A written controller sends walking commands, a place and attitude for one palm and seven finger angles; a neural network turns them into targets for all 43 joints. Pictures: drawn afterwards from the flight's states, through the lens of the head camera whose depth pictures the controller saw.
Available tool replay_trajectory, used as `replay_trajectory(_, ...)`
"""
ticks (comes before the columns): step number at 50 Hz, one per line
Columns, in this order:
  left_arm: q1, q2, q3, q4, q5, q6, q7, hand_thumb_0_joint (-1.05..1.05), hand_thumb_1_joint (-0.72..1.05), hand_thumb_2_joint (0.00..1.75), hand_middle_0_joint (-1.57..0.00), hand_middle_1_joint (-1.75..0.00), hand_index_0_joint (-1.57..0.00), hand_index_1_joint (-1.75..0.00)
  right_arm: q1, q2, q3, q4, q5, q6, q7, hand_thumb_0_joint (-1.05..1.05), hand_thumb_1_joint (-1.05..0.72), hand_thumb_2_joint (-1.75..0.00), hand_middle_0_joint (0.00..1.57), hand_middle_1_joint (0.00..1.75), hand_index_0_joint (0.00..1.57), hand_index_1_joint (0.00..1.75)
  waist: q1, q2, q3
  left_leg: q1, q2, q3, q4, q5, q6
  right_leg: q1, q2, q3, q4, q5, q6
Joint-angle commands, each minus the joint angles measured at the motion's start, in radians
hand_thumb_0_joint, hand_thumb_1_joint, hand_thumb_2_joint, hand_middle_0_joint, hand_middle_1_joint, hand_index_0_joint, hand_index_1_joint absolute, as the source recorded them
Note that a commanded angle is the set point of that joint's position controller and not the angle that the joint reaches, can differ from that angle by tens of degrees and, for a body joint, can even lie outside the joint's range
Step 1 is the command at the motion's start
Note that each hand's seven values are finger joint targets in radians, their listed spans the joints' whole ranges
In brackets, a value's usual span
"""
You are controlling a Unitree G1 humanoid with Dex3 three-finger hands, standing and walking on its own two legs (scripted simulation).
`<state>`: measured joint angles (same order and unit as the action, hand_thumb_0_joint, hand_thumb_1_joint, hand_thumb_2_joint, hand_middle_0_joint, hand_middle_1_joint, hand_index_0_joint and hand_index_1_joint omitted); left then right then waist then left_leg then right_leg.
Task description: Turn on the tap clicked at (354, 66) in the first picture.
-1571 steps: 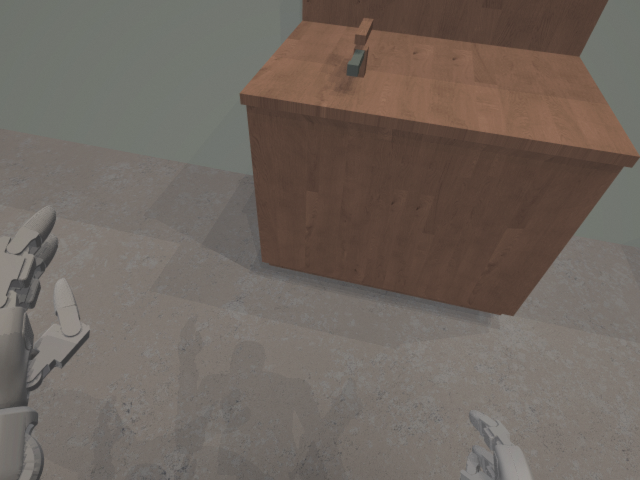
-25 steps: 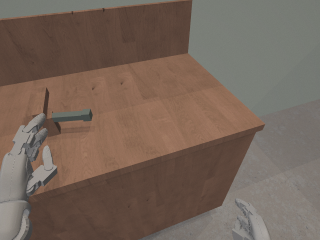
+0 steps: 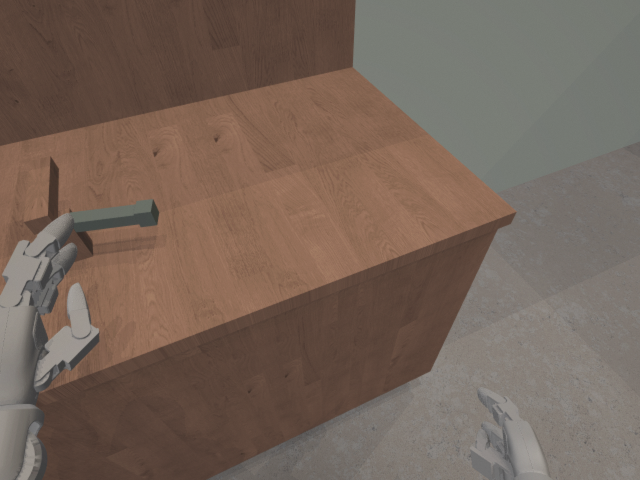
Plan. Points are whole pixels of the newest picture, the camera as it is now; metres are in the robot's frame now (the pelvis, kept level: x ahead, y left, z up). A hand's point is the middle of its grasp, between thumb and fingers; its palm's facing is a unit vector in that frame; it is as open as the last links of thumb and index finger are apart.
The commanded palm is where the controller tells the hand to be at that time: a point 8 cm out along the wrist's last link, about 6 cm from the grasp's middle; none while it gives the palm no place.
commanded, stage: step back with the hand held close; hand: left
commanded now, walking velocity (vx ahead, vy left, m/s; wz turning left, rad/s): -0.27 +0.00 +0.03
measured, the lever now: (146, 213) +0.45 +0.30 +0.08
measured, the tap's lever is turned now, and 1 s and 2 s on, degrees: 76 76 76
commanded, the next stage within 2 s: stop stepping back and stand still in 1.00 s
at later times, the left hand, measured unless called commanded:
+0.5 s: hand (32, 381) +0.17 +0.27 +0.15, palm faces +0.37 -0.87 -0.34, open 7.4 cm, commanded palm +0.11 +0.31 +0.18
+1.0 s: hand out of the picture +0.06 +0.30 +0.17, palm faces +0.34 -0.89 -0.31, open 7.5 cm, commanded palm +0.00 +0.35 +0.18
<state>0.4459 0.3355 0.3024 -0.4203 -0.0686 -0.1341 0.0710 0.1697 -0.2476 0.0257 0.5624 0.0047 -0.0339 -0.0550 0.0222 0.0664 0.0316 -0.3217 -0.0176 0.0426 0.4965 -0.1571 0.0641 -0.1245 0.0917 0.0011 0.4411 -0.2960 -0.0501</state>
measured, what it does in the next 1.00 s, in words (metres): walks backwards: right foot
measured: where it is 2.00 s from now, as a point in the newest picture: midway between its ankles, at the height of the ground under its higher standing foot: outside the picture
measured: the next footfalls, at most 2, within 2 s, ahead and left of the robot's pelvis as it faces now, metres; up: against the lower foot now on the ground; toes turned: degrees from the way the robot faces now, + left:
right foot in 0.94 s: -0.14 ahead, -0.07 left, +0.00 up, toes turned -2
left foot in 1.16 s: -0.12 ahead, +0.20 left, +0.00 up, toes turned -1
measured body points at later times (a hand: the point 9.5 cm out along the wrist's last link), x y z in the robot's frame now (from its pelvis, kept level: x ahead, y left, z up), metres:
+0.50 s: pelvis -0.04 +0.03 -0.01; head -0.03 +0.05 +0.44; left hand +0.14 +0.31 +0.17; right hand +0.14 -0.20 -0.08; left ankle +0.06 +0.08 -0.73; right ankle -0.04 -0.09 -0.74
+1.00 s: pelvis -0.16 +0.07 -0.01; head -0.15 +0.10 +0.43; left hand +0.03 +0.34 +0.19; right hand +0.04 -0.14 -0.08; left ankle -0.02 +0.10 -0.69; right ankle -0.18 -0.06 -0.74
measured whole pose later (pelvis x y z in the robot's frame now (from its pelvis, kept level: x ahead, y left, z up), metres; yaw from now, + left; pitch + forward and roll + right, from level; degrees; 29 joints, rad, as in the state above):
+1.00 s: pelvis -0.16 +0.07 -0.01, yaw +0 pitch -2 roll -6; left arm 0.42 0.39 0.31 -0.61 -0.08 -0.15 0.12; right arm 0.13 -0.18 0.04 0.64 -0.01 -0.10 -0.03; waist 0.02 0.04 0.05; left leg -0.63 -0.06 -0.01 0.93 -0.39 -0.05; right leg -0.17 0.07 -0.07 0.52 -0.31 -0.03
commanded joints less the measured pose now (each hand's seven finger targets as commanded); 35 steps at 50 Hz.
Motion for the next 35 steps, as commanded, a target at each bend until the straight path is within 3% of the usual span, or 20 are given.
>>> replay_trajectory(1, -0.036, 0.249, 0.175, -0.300, -0.001, -0.067, 0.037, 0.00, 0.90, 0.90, -0.20, -0.30, -0.20, -0.30, -0.117, -0.097, -0.044, -0.183, 0.004, -0.044, -0.026, 0.00, -0.90, -0.90, 0.20, 0.30, 0.20, 0.30, 0.017, -0.058, -0.193, 0.212, 0.121, -0.162, -0.024, 0.178, 0.008, -0.147, -0.135, 0.068, -0.052, 0.304, 0.035)
replay_trajectory(4, -0.058, 0.284, 0.206, -0.354, -0.001, -0.072, 0.050, 0.00, 0.90, 0.90, -0.20, -0.30, -0.20, -0.30, -0.122, -0.103, -0.049, -0.181, 0.002, -0.051, -0.034, 0.00, -0.90, -0.90, 0.20, 0.30, 0.20, 0.30, 0.016, 0.018, -0.192, 0.184, 0.132, -0.191, -0.053, 0.110, 0.005, -0.153, -0.130, 0.071, -0.028, 0.234, 0.023)
replay_trajectory(7, -0.026, 0.233, 0.172, -0.324, -0.001, -0.068, 0.056, 0.00, 0.90, 0.90, -0.20, -0.30, -0.20, -0.30, -0.106, -0.103, -0.051, -0.171, 0.000, -0.066, -0.033, 0.00, -0.90, -0.90, 0.20, 0.30, 0.20, 0.30, 0.012, 0.091, -0.173, 0.147, 0.149, -0.225, -0.096, -0.003, 0.005, -0.167, -0.108, 0.070, -0.017, 0.123, 0.025)
replay_trajectory(9, -0.007, 0.218, 0.164, -0.314, 0.001, -0.064, 0.058, 0.00, 0.90, 0.90, -0.20, -0.30, -0.20, -0.30, -0.101, -0.108, -0.053, -0.168, 0.000, -0.075, -0.034, 0.00, -0.90, -0.90, 0.20, 0.30, 0.20, 0.30, 0.010, 0.095, -0.179, 0.139, 0.159, -0.251, -0.135, -0.087, 0.004, -0.166, -0.093, 0.061, -0.009, 0.070, 0.025)
replay_trajectory(13, 0.012, 0.190, 0.139, -0.275, 0.004, -0.048, 0.059, 0.00, 0.90, 0.90, -0.20, -0.30, -0.20, -0.30, -0.091, -0.106, -0.052, -0.164, 0.003, -0.083, -0.033, 0.00, -0.90, -0.90, 0.20, 0.30, 0.20, 0.30, 0.002, -0.014, -0.136, 0.081, 0.170, -0.268, -0.161, -0.258, 0.000, -0.190, -0.097, 0.078, -0.045, 0.019, 0.024)
replay_trajectory(15, 0.003, 0.186, 0.133, -0.269, 0.006, -0.044, 0.063, 0.00, 0.90, 0.90, -0.20, -0.30, -0.20, -0.30, -0.091, -0.107, -0.050, -0.157, 0.002, -0.083, -0.036, 0.00, -0.90, -0.90, 0.20, 0.30, 0.20, 0.30, -0.001, -0.031, -0.135, 0.073, 0.164, -0.259, -0.158, -0.282, -0.004, -0.199, -0.106, 0.081, -0.052, 0.017, 0.015)
replay_trajectory(18, -0.051, 0.192, 0.120, -0.290, 0.007, -0.046, 0.069, 0.00, 0.90, 0.90, -0.20, -0.30, -0.20, -0.30, -0.092, -0.103, -0.052, -0.153, 0.006, -0.084, -0.036, 0.00, -0.90, -0.90, 0.20, 0.30, 0.20, 0.30, -0.011, -0.093, -0.107, 0.088, 0.105, -0.192, 0.008, -0.301, -0.029, -0.297, -0.184, 0.145, -0.125, -0.018, -0.038)
replay_trajectory(19, -0.080, 0.218, 0.136, -0.328, 0.005, -0.051, 0.075, 0.00, 0.90, 0.90, -0.20, -0.30, -0.20, -0.30, -0.090, -0.103, -0.054, -0.146, 0.004, -0.086, -0.039, 0.00, -0.90, -0.90, 0.20, 0.30, 0.20, 0.30, -0.019, -0.096, -0.133, 0.137, 0.083, -0.162, 0.092, -0.249, -0.037, -0.325, -0.222, 0.176, -0.138, 0.034, -0.060)
replay_trajectory(21, -0.083, 0.204, 0.122, -0.339, 0.002, -0.054, 0.080, 0.00, 0.90, 0.90, -0.20, -0.30, -0.20, -0.30, -0.079, -0.091, -0.050, -0.143, 0.007, -0.086, -0.035, 0.00, -0.90, -0.90, 0.20, 0.30, 0.20, 0.30, -0.027, -0.131, -0.151, 0.132, 0.051, -0.131, 0.221, -0.163, -0.046, -0.315, -0.292, 0.198, -0.121, 0.236, -0.093)
replay_trajectory(23, -0.087, 0.217, 0.134, -0.366, 0.000, -0.057, 0.085, 0.00, 0.90, 0.90, -0.20, -0.30, -0.20, -0.30, -0.076, -0.088, -0.052, -0.155, 0.012, -0.080, -0.031, 0.00, -0.90, -0.90, 0.20, 0.30, 0.20, 0.30, -0.034, -0.131, -0.167, 0.093, 0.051, -0.128, 0.245, -0.062, -0.049, -0.257, -0.319, 0.179, -0.049, 0.431, -0.096)
replay_trajectory(24, -0.092, 0.241, 0.159, -0.397, 0.001, -0.058, 0.087, 0.00, 0.90, 0.90, -0.20, -0.30, -0.20, -0.30, -0.082, -0.093, -0.054, -0.158, 0.013, -0.077, -0.032, 0.00, -0.90, -0.90, 0.20, 0.30, 0.20, 0.30, -0.033, -0.090, -0.193, 0.103, 0.070, -0.143, 0.190, 0.024, -0.043, -0.226, -0.298, 0.147, 0.001, 0.466, -0.079)
replay_trajectory(25, -0.062, 0.235, 0.166, -0.396, 0.001, -0.058, 0.085, 0.00, 0.90, 0.90, -0.20, -0.30, -0.20, -0.30, -0.080, -0.095, -0.055, -0.169, 0.015, -0.075, -0.031, 0.00, -0.90, -0.90, 0.20, 0.30, 0.20, 0.30, -0.027, -0.032, -0.181, 0.103, 0.106, -0.188, 0.112, 0.081, -0.025, -0.236, -0.246, 0.104, 0.049, 0.397, -0.048)
replay_trajectory(26, -0.062, 0.238, 0.172, -0.417, 0.001, -0.060, 0.081, 0.00, 0.90, 0.90, -0.20, -0.30, -0.20, -0.30, -0.087, -0.104, -0.057, -0.177, 0.014, -0.078, -0.029, 0.00, -0.90, -0.90, 0.20, 0.30, 0.20, 0.30, -0.015, 0.055, -0.159, 0.092, 0.147, -0.254, 0.019, 0.084, -0.007, -0.255, -0.171, 0.056, 0.096, 0.238, -0.012)
replay_trajectory(27, -0.053, 0.248, 0.187, -0.414, 0.002, -0.065, 0.080, 0.00, 0.90, 0.90, -0.20, -0.30, -0.20, -0.30, -0.100, -0.103, -0.055, -0.175, 0.010, -0.087, -0.027, 0.00, -0.90, -0.90, 0.20, 0.30, 0.20, 0.30, -0.005, 0.149, -0.137, 0.057, 0.208, -0.329, -0.109, -0.011, 0.010, -0.258, -0.095, 0.024, 0.154, 0.006, 0.019)
replay_trajectory(28, -0.043, 0.247, 0.200, -0.404, 0.009, -0.075, 0.079, 0.00, 0.90, 0.90, -0.20, -0.30, -0.20, -0.30, -0.093, -0.103, -0.057, -0.167, 0.003, -0.100, -0.022, 0.00, -0.90, -0.90, 0.20, 0.30, 0.20, 0.30, -0.007, 0.216, -0.127, -0.008, 0.273, -0.412, -0.267, -0.244, 0.028, -0.218, -0.037, 0.028, 0.287, -0.171, 0.032)
replay_trajectory(29, -0.034, 0.264, 0.217, -0.414, 0.021, -0.077, 0.080, 0.00, 0.90, 0.90, -0.20, -0.30, -0.20, -0.30, -0.087, -0.107, -0.056, -0.161, -0.016, -0.111, -0.018, 0.00, -0.90, -0.90, 0.20, 0.30, 0.20, 0.30, 0.002, 0.255, -0.135, -0.036, 0.308, -0.518, -0.362, -0.373, 0.021, -0.217, -0.004, 0.057, 0.440, -0.217, 0.035)
replay_trajectory(30, -0.053, 0.253, 0.207, -0.423, 0.023, -0.075, 0.080, 0.00, 0.90, 0.90, -0.20, -0.30, -0.20, -0.30, -0.078, -0.090, -0.048, -0.141, -0.025, -0.116, -0.011, 0.00, -0.90, -0.90, 0.20, 0.30, 0.20, 0.30, 0.002, 0.185, -0.140, -0.054, 0.316, -0.532, -0.389, -0.431, -0.003, -0.224, -0.009, 0.089, 0.533, -0.191, 0.033)
replay_trajectory(32, -0.080, 0.221, 0.174, -0.417, 0.012, -0.070, 0.082, 0.00, 0.90, 0.90, -0.20, -0.30, -0.20, -0.30, -0.067, -0.082, -0.055, -0.121, -0.018, -0.129, -0.004, 0.00, -0.90, -0.90, 0.20, 0.30, 0.20, 0.30, 0.003, 0.072, -0.166, 0.059, 0.286, -0.424, -0.355, -0.338, -0.030, -0.293, -0.028, 0.086, 0.525, -0.157, 0.033)
replay_trajectory(33, -0.064, 0.206, 0.163, -0.413, 0.013, -0.063, 0.083, 0.00, 0.90, 0.90, -0.20, -0.30, -0.20, -0.30, -0.064, -0.082, -0.058, -0.118, -0.012, -0.136, 0.000, 0.00, -0.90, -0.90, 0.20, 0.30, 0.20, 0.30, 0.005, 0.053, -0.192, 0.103, 0.269, -0.372, -0.354, -0.345, -0.038, -0.301, -0.026, 0.064, 0.516, -0.139, 0.038)
replay_trajectory(35, -0.037, 0.183, 0.139, -0.398, 0.017, -0.051, 0.084, 0.00, 0.90, 0.90, -0.20, -0.30, -0.20, -0.30, -0.068, -0.079, -0.053, -0.111, -0.008, -0.139, 0.002, 0.00, -0.90, -0.90, 0.20, 0.30, 0.20, 0.30, 0.005, 0.078, -0.217, 0.138, 0.237, -0.298, -0.366, -0.377, -0.059, -0.290, -0.013, 0.021, 0.498, -0.129, 0.039)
